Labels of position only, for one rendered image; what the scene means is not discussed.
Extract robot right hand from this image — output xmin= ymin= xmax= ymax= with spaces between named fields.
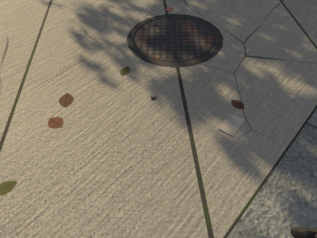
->
xmin=290 ymin=227 xmax=317 ymax=238

